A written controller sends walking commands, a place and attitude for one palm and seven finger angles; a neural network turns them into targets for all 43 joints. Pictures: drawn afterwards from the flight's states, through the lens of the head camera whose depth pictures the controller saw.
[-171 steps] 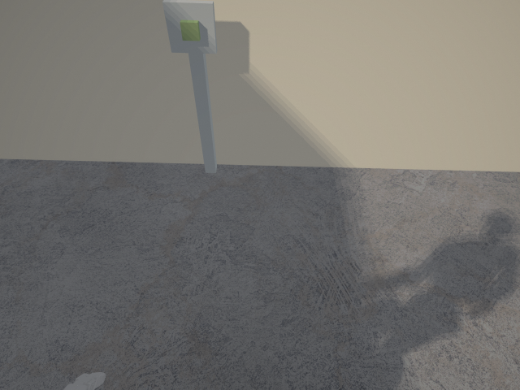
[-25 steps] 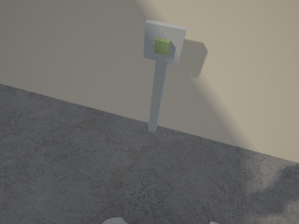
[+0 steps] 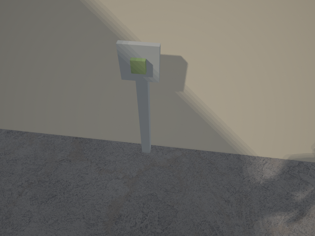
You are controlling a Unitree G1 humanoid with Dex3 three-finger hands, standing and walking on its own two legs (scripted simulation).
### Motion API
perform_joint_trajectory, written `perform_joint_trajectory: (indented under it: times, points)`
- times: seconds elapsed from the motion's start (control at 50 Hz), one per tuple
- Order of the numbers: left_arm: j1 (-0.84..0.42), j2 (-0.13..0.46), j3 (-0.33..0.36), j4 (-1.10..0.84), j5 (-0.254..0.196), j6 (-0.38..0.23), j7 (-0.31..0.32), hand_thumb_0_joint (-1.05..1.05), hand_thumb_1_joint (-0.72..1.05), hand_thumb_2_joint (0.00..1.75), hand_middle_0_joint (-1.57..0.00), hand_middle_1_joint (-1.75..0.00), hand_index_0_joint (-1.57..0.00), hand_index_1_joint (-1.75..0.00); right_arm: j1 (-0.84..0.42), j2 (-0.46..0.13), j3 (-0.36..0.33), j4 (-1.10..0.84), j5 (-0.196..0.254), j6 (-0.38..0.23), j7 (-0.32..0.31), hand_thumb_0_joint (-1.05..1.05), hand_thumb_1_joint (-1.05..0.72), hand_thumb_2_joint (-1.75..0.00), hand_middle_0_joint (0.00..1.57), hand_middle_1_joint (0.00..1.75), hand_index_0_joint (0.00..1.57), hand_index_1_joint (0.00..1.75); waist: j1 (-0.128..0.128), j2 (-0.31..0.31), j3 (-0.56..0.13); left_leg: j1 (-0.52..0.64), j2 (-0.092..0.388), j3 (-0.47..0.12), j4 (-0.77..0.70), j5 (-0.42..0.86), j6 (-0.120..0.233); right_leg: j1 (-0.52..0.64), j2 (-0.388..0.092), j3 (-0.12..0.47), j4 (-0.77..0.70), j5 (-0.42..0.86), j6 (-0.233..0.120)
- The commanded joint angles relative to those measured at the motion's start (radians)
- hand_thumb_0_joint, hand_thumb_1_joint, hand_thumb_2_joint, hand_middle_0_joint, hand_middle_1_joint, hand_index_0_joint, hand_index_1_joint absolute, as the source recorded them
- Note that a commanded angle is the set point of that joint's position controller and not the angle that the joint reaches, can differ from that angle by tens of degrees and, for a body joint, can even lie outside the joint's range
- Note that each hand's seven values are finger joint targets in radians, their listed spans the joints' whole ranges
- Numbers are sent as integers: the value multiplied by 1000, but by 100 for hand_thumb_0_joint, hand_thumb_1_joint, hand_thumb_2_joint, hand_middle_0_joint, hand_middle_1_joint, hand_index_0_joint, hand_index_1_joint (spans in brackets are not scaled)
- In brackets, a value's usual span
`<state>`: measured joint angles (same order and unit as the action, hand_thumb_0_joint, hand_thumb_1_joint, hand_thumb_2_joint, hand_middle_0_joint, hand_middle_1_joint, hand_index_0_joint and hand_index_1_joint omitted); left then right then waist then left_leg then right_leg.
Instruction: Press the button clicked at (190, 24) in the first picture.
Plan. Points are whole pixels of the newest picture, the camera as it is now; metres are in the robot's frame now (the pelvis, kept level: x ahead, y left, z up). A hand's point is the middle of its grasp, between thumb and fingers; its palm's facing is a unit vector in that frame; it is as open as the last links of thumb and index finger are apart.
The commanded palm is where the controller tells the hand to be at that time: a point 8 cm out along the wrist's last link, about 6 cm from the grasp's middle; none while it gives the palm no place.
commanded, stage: take the last steps up to it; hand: left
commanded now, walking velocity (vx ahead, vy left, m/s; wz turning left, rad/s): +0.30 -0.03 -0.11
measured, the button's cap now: (138, 65) +0.77 +0.14 +0.01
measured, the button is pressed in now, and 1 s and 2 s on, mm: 0 0 0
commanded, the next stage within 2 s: come to a stop and stand still in 0.62 s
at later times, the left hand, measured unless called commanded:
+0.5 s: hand (123, 209) +0.23 +0.13 -0.17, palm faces -0.02 -0.98 -0.20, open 7.3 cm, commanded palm none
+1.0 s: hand (120, 214) +0.22 +0.14 -0.19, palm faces +0.02 -0.99 -0.14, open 7.4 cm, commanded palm none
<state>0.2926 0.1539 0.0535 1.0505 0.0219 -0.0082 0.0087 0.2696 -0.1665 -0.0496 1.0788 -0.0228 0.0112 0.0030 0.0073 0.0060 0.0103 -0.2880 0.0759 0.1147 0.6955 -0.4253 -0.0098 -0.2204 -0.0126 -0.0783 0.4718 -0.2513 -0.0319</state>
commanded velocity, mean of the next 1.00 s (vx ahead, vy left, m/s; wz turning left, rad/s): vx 0.08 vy -0.04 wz -0.01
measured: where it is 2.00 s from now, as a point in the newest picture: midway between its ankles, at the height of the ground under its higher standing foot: outside the picture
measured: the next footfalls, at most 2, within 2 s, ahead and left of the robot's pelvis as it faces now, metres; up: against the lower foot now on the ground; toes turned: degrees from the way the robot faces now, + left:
left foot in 0.04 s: +0.03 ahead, +0.13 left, +0.00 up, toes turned +8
right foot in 0.40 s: +0.22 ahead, -0.15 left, +0.00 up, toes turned -12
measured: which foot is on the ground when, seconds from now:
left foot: up 0.00-0.02, down 0.04-0.42, up 0.44-0.78, down 0.80-1.00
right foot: down 0.00-0.06, up 0.08-0.38, down 0.40-0.82, up 0.84-1.00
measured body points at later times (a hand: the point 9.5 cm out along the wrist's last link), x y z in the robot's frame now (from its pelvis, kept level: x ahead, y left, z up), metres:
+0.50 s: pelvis +0.14 -0.05 -0.01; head +0.16 -0.07 +0.43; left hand +0.23 +0.18 -0.15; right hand +0.04 -0.25 -0.18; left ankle +0.03 +0.10 -0.67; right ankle +0.18 -0.15 -0.74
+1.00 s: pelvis +0.23 -0.02 +0.00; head +0.27 +0.00 +0.45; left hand +0.22 +0.19 -0.17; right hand +0.33 -0.24 -0.14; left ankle +0.29 +0.06 -0.74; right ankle +0.18 -0.16 -0.69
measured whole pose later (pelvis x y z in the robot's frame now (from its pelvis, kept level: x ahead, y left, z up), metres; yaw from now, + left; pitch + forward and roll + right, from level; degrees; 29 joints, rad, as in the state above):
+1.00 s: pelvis +0.23 -0.02 +0.00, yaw -4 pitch -2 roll -1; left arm 0.28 0.14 0.03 1.10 0.01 0.04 0.03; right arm 0.08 -0.10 -0.03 1.02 0.00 -0.02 -0.05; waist 0.03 -0.03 0.11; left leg -0.28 0.05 0.17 0.49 -0.18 0.06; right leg -0.30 -0.04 -0.04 0.87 -0.52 0.03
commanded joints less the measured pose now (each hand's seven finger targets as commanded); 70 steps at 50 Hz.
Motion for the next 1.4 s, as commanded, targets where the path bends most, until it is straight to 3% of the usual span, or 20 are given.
perform_joint_trajectory:
  times: [0.0,0.04,0.06,0.2,0.3,0.34,0.36,0.38,0.4,0.46,0.54,0.74,0.8,0.88,1.04,1.2,1.22,1.24,1.26,1.38]
  points:
    - [24,134,28,-20,-13,-13,-1,0,90,90,-20,-30,-20,-30,123,-43,2,-5,0,-53,-18,0,-90,-90,20,30,20,30,-36,-43,7,211,-4,5,-297,119,2,-114,-126,170,-78,-161,-77]
    - [-45,51,14,-68,-13,-14,-15,0,90,90,-20,-30,-20,-30,236,-176,-30,11,-13,-56,-30,0,-90,-90,20,30,20,30,-90,283,63,299,320,-423,-530,-96,137,-389,17,-28,283,-229,6]
    - [-121,76,17,-103,-1,-16,-18,0,90,90,-20,-30,-20,-30,259,-193,-33,9,-13,-49,-30,0,-90,-90,20,30,20,30,-101,201,128,253,387,-504,-572,-124,196,-455,-16,26,416,-265,-3]
    - [-123,33,15,-66,0,-13,-40,0,90,90,-20,-30,-20,-30,198,-107,-8,21,-12,-84,-41,0,-90,-90,20,30,20,30,-38,112,117,259,224,-119,-504,392,151,-382,-85,3,411,-69,30]
    - [-152,28,11,-71,-2,-19,-39,0,90,90,-20,-30,-20,-30,201,-123,-20,45,-13,-71,-34,0,-90,-90,20,30,20,30,-38,139,103,199,218,-61,-431,420,131,-195,-44,-69,176,-25,18]
    - [-18,59,23,-25,1,-28,-35,0,90,90,-20,-30,-20,-30,180,-124,-20,46,-5,-67,-31,0,-90,-90,20,30,20,30,30,92,39,145,174,-7,-269,480,94,25,-3,-103,59,60,3]
    - [100,117,35,13,5,-40,-28,0,90,90,-20,-30,-20,-30,179,-107,-18,45,4,-69,-23,0,-90,-90,20,30,20,30,83,-6,-34,38,126,29,-90,454,63,231,-41,-36,19,79,-21]
    - [231,228,65,45,11,-52,-13,0,90,90,-20,-30,-20,-30,192,-41,-4,21,15,-75,-14,0,-90,-90,20,30,20,30,129,-249,-142,-177,29,95,199,124,21,436,-300,277,-63,61,-95]
    - [286,285,69,55,-8,-50,-6,0,90,90,-20,-30,-20,-30,146,-42,1,-19,17,-68,-16,0,-90,-90,20,30,20,30,128,-293,-162,-271,-26,5,434,-184,16,423,-439,510,-195,125,-165]
    - [51,177,41,8,-9,-45,7,0,90,90,-20,-30,-20,-30,76,-32,-16,-12,7,-50,-13,0,-90,-90,20,30,20,30,46,-152,49,-298,75,-102,562,-1,29,88,-385,366,-268,-85,-150]
    - [-4,80,9,-6,3,-60,11,0,90,90,-20,-30,-20,-30,127,15,-6,11,-2,-25,-8,0,-90,-90,20,30,20,30,-36,-104,72,-174,68,-59,375,109,-8,-65,-276,88,-265,214,-103]
    - [38,106,-1,36,-4,-45,18,0,90,90,-20,-30,-20,-30,-17,-11,14,-37,5,-48,-6,0,-90,-90,20,30,20,30,-15,-101,31,37,4,-12,-186,283,-19,37,-214,33,-121,371,-77]
    - [126,35,-29,47,-18,-22,32,0,90,90,-20,-30,-20,-30,52,-133,6,-14,11,-60,-33,0,-90,-90,20,30,20,30,-7,185,-100,298,244,-201,-241,1063,93,-40,-84,-25,38,4,56]
    - [111,79,-19,44,-9,24,41,0,90,90,-20,-30,-20,-30,-6,-133,2,-20,18,-30,-63,0,-90,-90,20,30,20,30,-12,225,4,214,290,-221,-340,1221,174,-100,-65,36,322,-306,68]
    - [58,74,28,-41,2,63,27,0,90,90,-20,-30,-20,-30,-79,-154,-43,-89,5,-7,-59,0,-90,-90,20,30,20,30,-13,84,-128,184,279,-147,-336,808,198,-216,-37,101,634,-204,80]
    - [176,61,10,-1,1,33,16,0,90,90,-20,-30,-20,-30,-143,-155,-42,-87,-6,14,-22,0,-90,-90,20,30,20,30,51,163,-36,-145,140,-139,-426,-143,70,166,-13,-30,19,-87,43]
    - [198,112,13,8,13,23,18,0,90,90,-20,-30,-20,-30,-130,-116,-35,-86,4,22,-17,0,-90,-90,20,30,20,30,59,9,-1,-197,59,-76,-300,-170,22,170,-76,44,-141,-153,35]
    - [150,193,16,-17,22,13,23,0,90,90,-20,-30,-20,-30,-118,-37,-18,-107,17,33,-10,0,-90,-90,20,30,20,30,39,-277,68,-255,-34,-24,-64,-110,-34,12,-298,387,-362,-522,-38]
    - [47,233,18,-68,13,25,28,0,90,90,-20,-30,-20,-30,-160,-78,-29,-132,5,41,-3,0,-90,-90,20,30,20,30,41,-260,170,-221,-18,-75,56,-59,-25,-208,-399,494,-465,-644,-88]
    - [-43,178,18,-87,1,-11,24,0,90,90,-20,-30,-20,-30,50,-91,-32,-42,-5,27,14,0,-90,-90,20,30,20,30,-23,-161,122,-222,-33,-89,259,188,-31,-49,-253,198,-317,-145,-29]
